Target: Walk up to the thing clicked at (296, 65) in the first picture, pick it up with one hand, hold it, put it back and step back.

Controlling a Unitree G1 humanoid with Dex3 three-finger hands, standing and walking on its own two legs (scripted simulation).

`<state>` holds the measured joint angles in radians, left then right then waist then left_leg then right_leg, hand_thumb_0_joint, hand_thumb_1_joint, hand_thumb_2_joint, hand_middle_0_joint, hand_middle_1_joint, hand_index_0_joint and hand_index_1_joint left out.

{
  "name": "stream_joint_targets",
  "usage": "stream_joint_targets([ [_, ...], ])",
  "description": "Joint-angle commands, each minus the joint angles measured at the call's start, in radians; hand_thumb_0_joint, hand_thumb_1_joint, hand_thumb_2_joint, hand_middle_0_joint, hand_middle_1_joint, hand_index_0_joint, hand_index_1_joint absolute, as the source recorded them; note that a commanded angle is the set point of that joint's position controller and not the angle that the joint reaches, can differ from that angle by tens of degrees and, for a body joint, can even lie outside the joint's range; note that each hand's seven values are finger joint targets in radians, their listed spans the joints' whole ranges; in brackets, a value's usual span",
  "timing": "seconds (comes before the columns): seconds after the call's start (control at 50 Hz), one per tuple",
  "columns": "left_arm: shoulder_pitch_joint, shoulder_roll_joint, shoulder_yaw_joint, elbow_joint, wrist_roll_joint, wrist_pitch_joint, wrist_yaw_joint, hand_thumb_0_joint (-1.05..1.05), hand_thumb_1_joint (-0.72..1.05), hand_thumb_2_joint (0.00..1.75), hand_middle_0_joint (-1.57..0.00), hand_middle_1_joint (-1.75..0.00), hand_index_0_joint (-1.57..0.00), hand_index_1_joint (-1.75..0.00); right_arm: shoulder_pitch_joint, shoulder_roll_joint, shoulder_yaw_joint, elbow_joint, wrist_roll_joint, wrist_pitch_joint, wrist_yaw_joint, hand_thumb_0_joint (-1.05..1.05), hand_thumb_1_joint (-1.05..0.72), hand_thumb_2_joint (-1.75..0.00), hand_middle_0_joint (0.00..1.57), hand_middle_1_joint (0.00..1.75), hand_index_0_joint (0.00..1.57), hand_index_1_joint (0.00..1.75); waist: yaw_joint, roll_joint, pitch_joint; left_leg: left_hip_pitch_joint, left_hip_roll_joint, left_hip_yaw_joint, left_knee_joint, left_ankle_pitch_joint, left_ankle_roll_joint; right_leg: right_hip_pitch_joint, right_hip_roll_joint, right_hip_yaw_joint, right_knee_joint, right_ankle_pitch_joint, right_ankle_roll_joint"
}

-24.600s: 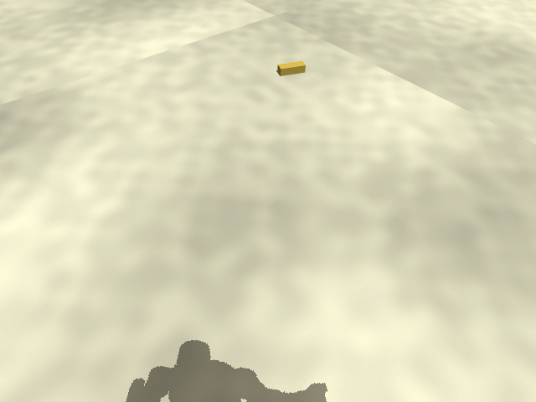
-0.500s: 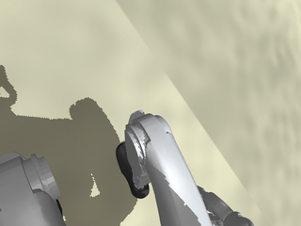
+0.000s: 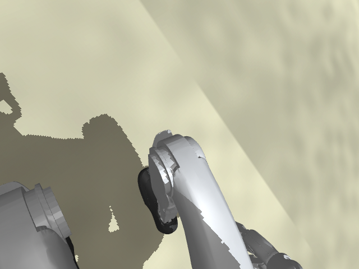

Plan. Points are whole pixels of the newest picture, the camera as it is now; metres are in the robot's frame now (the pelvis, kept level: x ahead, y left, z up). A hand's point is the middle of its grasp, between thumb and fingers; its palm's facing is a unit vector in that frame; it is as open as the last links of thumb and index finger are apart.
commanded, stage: settle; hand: left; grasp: from above
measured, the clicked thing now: out of the picture +0.47 +0.31 -0.28
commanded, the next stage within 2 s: lift in 0.90 s
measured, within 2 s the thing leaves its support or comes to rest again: leaves its support in 0.30 s
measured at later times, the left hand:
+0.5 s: hand out of the picture +0.47 +0.33 -0.21, palm faces -0.40 -0.10 -0.91, open 9.6 cm
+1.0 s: hand out of the picture +0.46 +0.32 -0.13, palm faces -0.45 -0.08 -0.89, open 9.6 cm
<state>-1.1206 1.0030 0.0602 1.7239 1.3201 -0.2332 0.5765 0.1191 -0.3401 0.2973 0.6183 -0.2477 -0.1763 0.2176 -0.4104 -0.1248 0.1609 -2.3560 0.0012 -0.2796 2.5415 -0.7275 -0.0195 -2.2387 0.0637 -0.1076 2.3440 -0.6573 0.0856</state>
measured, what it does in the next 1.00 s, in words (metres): stands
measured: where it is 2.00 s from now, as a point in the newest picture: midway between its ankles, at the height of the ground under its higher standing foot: (118, 238)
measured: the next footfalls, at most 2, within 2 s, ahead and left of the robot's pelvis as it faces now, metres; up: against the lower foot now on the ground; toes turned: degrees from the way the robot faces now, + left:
none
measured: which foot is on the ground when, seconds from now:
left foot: down 0.00-1.00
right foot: down 0.00-1.00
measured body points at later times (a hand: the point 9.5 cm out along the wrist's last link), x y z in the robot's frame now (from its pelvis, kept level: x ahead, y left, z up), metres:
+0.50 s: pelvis +0.00 +0.00 +0.00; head +0.26 +0.14 +0.35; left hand +0.48 +0.33 -0.16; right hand +0.07 -0.26 -0.06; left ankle +0.06 +0.13 -0.27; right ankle +0.12 -0.14 -0.27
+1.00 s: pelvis -0.01 -0.01 +0.02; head +0.22 +0.09 +0.40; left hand +0.48 +0.32 -0.07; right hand +0.07 -0.28 -0.06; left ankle +0.06 +0.13 -0.27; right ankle +0.12 -0.14 -0.27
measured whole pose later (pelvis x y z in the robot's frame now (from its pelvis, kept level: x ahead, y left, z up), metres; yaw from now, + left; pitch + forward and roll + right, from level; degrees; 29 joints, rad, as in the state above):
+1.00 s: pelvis -0.01 -0.01 +0.02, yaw +6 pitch +33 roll -10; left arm -1.06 0.79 0.01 1.39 1.26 -0.21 0.24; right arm 0.18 -0.31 0.13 0.64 -0.13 0.00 0.14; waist -0.29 0.01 -0.02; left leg -2.34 -0.02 -0.19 2.41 -0.65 -0.02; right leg -2.25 0.02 -0.04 2.29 -0.63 0.07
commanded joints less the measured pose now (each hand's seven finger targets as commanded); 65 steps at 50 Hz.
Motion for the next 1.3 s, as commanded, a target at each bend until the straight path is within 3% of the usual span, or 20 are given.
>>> stream_joint_targets([
  [0.0, -0.223, 0.176, 0.000, -0.063, -0.006, -0.002, 0.023, 0.00, 0.66, 0.66, -1.02, -0.62, -1.04, -0.60, 0.194, -0.326, -0.088, 0.017, -0.003, 0.010, -0.013, 0.00, -0.91, -0.90, 0.20, 0.30, 0.20, 0.30, -0.059, 0.513, -0.607, 0.505, 0.033, 0.106, -0.281, 0.242, 0.012, 0.332, 0.022, -0.170, -0.165, 0.255, -0.105],
  [0.04, -0.244, 0.220, 0.018, -0.105, -0.011, -0.004, 0.029, 0.00, 0.66, 0.65, -1.02, -0.62, -1.04, -0.60, 0.199, -0.332, -0.090, 0.012, -0.005, 0.017, -0.018, 0.00, -0.92, -0.90, 0.20, 0.30, 0.20, 0.30, -0.045, 0.535, -0.657, 0.508, 0.030, 0.120, -0.283, 0.243, 0.017, 0.382, 0.023, -0.159, -0.183, 0.267, -0.101],
  [0.14, -0.250, 0.202, 0.008, -0.152, -0.010, 0.010, 0.009, 0.00, 0.65, 0.63, -1.01, -0.60, -1.03, -0.58, 0.194, -0.327, -0.103, 0.012, -0.002, 0.018, -0.021, 0.00, -0.92, -0.90, 0.20, 0.30, 0.20, 0.30, -0.033, 0.586, -0.704, 0.554, 0.031, 0.127, -0.279, 0.280, 0.012, 0.384, 0.023, -0.154, -0.171, 0.293, -0.107],
  [0.26, -0.236, 0.227, 0.056, -0.265, -0.003, 0.015, -0.010, 0.00, 0.70, 0.66, -1.07, -0.58, -1.08, -0.57, 0.207, -0.329, -0.133, 0.019, 0.004, 0.029, -0.022, 0.00, -0.92, -0.91, 0.20, 0.30, 0.20, 0.30, -0.005, 0.635, -0.753, 0.580, 0.027, 0.136, -0.284, 0.295, 0.006, 0.366, 0.018, -0.150, -0.170, 0.288, -0.119],
  [0.3, -0.253, 0.156, 0.021, -0.348, -0.017, 0.012, -0.025, 0.00, 0.71, 0.65, -1.08, -0.57, -1.09, -0.56, 0.197, -0.313, -0.145, 0.007, 0.017, 0.027, -0.015, 0.00, -0.91, -0.91, 0.20, 0.30, 0.20, 0.30, 0.009, 0.673, -0.784, 0.621, 0.026, 0.131, -0.300, 0.310, -0.003, 0.337, 0.010, -0.150, -0.157, 0.296, -0.126],
  [0.36, -0.204, 0.172, 0.067, -0.338, -0.014, 0.031, -0.045, 0.00, 0.76, 0.65, -1.09, -0.60, -1.11, -0.58, 0.241, -0.322, -0.184, 0.039, 0.027, 0.032, -0.008, 0.00, -0.91, -0.90, 0.20, 0.30, 0.20, 0.30, 0.018, 0.653, -0.774, 0.595, 0.021, 0.141, -0.285, 0.315, -0.001, 0.308, 0.006, -0.141, -0.159, 0.293, -0.124],
  [0.4, -0.230, 0.123, 0.047, -0.444, -0.020, 0.039, -0.071, 0.00, 0.79, 0.67, -1.13, -0.58, -1.14, -0.57, 0.244, -0.302, -0.203, 0.033, 0.041, 0.041, -0.002, 0.00, -0.91, -0.90, 0.20, 0.30, 0.20, 0.30, 0.042, 0.693, -0.843, 0.627, 0.017, 0.150, -0.305, 0.332, -0.002, 0.311, 0.005, -0.129, -0.164, 0.300, -0.127],
  [0.42, -0.239, 0.053, 0.005, -0.433, -0.035, 0.047, -0.091, 0.00, 0.82, 0.65, -1.14, -0.59, -1.16, -0.57, 0.229, -0.293, -0.207, 0.025, 0.049, 0.041, 0.002, 0.00, -0.91, -0.90, 0.20, 0.30, 0.20, 0.30, 0.036, 0.656, -0.820, 0.611, 0.017, 0.152, -0.298, 0.326, 0.002, 0.279, 0.003, -0.130, -0.169, 0.298, -0.127],
  [0.44, -0.250, 0.069, 0.009, -0.481, -0.038, 0.051, -0.102, 0.00, 0.81, 0.66, -1.13, -0.59, -1.15, -0.57, 0.231, -0.287, -0.213, 0.032, 0.057, 0.047, 0.003, 0.00, -0.91, -0.90, 0.20, 0.30, 0.20, 0.30, 0.057, 0.664, -0.864, 0.618, 0.014, 0.160, -0.310, 0.336, 0.006, 0.297, 0.004, -0.122, -0.174, 0.309, -0.124],
  [0.5, -0.213, 0.020, -0.007, -0.433, -0.054, 0.072, -0.139, 0.00, 0.84, 0.67, -1.14, -0.62, -1.17, -0.59, 0.249, -0.284, -0.236, 0.040, 0.075, 0.068, 0.004, 0.00, -0.91, -0.90, 0.20, 0.30, 0.20, 0.30, 0.067, 0.626, -0.833, 0.590, 0.007, 0.154, -0.347, 0.305, 0.006, 0.255, -0.005, -0.118, -0.168, 0.285, -0.126],
  [0.54, -0.230, -0.038, -0.035, -0.422, -0.056, 0.078, -0.176, 0.00, 0.86, 0.65, -1.16, -0.61, -1.19, -0.58, 0.257, -0.280, -0.246, 0.040, 0.081, 0.082, 0.000, 0.00, -0.91, -0.90, 0.20, 0.30, 0.20, 0.30, 0.047, 0.580, -0.785, 0.555, 0.002, 0.152, -0.350, 0.263, 0.010, 0.225, -0.011, -0.114, -0.186, 0.252, -0.128],
  [0.56, -0.222, -0.007, -0.016, -0.423, -0.055, 0.083, -0.189, 0.00, 0.85, 0.68, -1.16, -0.61, -1.18, -0.59, 0.272, -0.280, -0.250, 0.045, 0.084, 0.090, -0.001, 0.00, -0.91, -0.90, 0.20, 0.30, 0.20, 0.30, 0.055, 0.558, -0.806, 0.558, 0.000, 0.155, -0.354, 0.253, 0.015, 0.247, -0.013, -0.107, -0.192, 0.243, -0.125],
  [0.58, -0.268, -0.039, -0.040, -0.490, -0.067, 0.079, -0.204, 0.00, 0.85, 0.70, -1.17, -0.61, -1.19, -0.59, 0.264, -0.271, -0.249, 0.033, 0.089, 0.095, -0.003, 0.00, -0.91, -0.90, 0.20, 0.30, 0.20, 0.30, 0.059, 0.558, -0.822, 0.560, -0.004, 0.160, -0.355, 0.266, 0.015, 0.254, -0.015, -0.101, -0.195, 0.258, -0.127],
  [0.7, -0.284, 0.002, -0.022, -0.498, -0.077, 0.054, -0.270, 0.00, 0.82, 0.71, -1.15, -0.63, -1.17, -0.62, 0.262, -0.251, -0.256, 0.015, 0.104, 0.133, -0.037, 0.00, -0.91, -0.90, 0.20, 0.30, 0.20, 0.30, 0.074, 0.474, -0.847, 0.507, -0.016, 0.191, -0.368, 0.213, 0.031, 0.316, -0.017, -0.077, -0.245, 0.206, -0.124],
  [0.94, -0.317, 0.034, -0.015, -0.523, -0.073, 0.023, -0.295, 0.00, 0.75, 0.77, -1.09, -0.66, -1.10, -0.65, 0.264, -0.224, -0.251, 0.011, 0.112, 0.179, -0.099, 0.00, -0.91, -0.90, 0.20, 0.30, 0.20, 0.30, 0.095, 0.462, -0.883, 0.503, -0.019, 0.224, -0.391, 0.207, 0.037, 0.357, -0.019, -0.054, -0.284, 0.179, -0.128],
  [0.96, -0.313, 0.034, -0.017, -0.512, -0.072, 0.024, -0.297, 0.00, 0.76, 0.69, -1.11, -0.70, -1.14, -0.67, 0.268, -0.227, -0.254, 0.010, 0.113, 0.181, -0.103, 0.00, -0.93, -0.91, 0.20, 0.30, 0.20, 0.30, 0.095, 0.459, -0.879, 0.511, -0.019, 0.222, -0.395, 0.202, 0.037, 0.352, -0.019, -0.054, -0.288, 0.174, -0.130],
  [1.02, -0.301, 0.030, -0.013, -0.546, -0.081, 0.034, -0.314, 0.00, 0.68, 0.70, -1.02, -0.58, -1.03, -0.56, 0.274, -0.230, -0.262, 0.004, 0.121, 0.185, -0.110, 0.00, -0.89, -0.89, 0.20, 0.30, 0.20, 0.30, 0.109, 0.495, -0.897, 0.550, -0.023, 0.218, -0.428, 0.205, 0.029, 0.328, -0.027, -0.062, -0.286, 0.172, -0.136],
  [1.16, -0.251, 0.032, 0.002, -0.680, -0.138, 0.063, -0.381, 0.00, 0.76, 0.65, -1.06, -0.66, -1.09, -0.62, 0.282, -0.218, -0.299, 0.001, 0.148, 0.211, -0.120, 0.00, -0.92, -0.91, 0.20, 0.30, 0.20, 0.30, 0.163, 0.510, -1.000, 0.634, -0.023, 0.235, -0.472, 0.237, 0.031, 0.378, -0.034, -0.039, -0.318, 0.193, -0.137],
  [1.2, -0.222, 0.011, -0.002, -0.707, -0.152, 0.067, -0.401, 0.00, 0.76, 0.65, -1.06, -0.66, -1.10, -0.62, 0.294, -0.212, -0.305, 0.001, 0.154, 0.219, -0.121, 0.00, -0.92, -0.91, 0.20, 0.30, 0.20, 0.30, 0.159, 0.487, -0.985, 0.617, -0.027, 0.241, -0.484, 0.233, 0.036, 0.409, -0.036, -0.032, -0.342, 0.189, -0.134],
  [1.28, -0.169, -0.004, 0.006, -0.799, -0.172, 0.062, -0.441, 0.00, 0.77, 0.63, -1.07, -0.63, -1.10, -0.59, 0.288, -0.213, -0.336, -0.003, 0.173, 0.235, -0.132, 0.00, -0.92, -0.91, 0.20, 0.30, 0.20, 0.30, 0.190, 0.484, -0.996, 0.690, -0.028, 0.228, -0.534, 0.225, 0.032, 0.381, -0.045, -0.023, -0.369, 0.170, -0.143],
])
